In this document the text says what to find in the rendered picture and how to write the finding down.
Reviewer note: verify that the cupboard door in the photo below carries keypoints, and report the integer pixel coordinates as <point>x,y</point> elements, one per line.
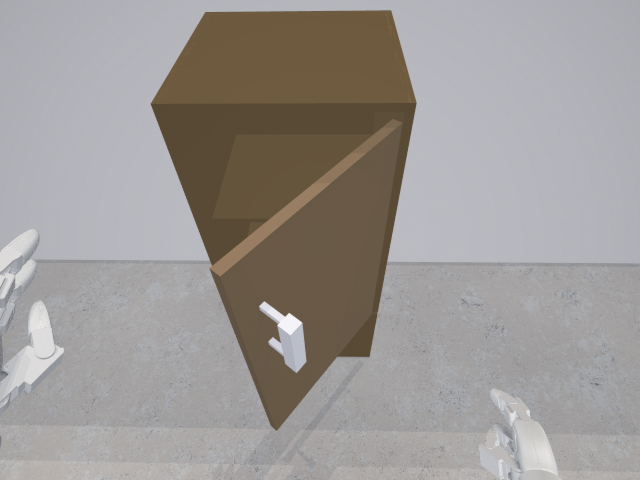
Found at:
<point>318,259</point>

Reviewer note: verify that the right robot hand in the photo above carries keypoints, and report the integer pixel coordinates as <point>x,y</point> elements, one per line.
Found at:
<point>526,447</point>

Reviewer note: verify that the left robot hand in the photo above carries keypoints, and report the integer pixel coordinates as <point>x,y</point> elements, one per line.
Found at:
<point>28,368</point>

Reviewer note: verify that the handle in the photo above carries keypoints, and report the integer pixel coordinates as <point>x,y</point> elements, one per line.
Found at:
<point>292,345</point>

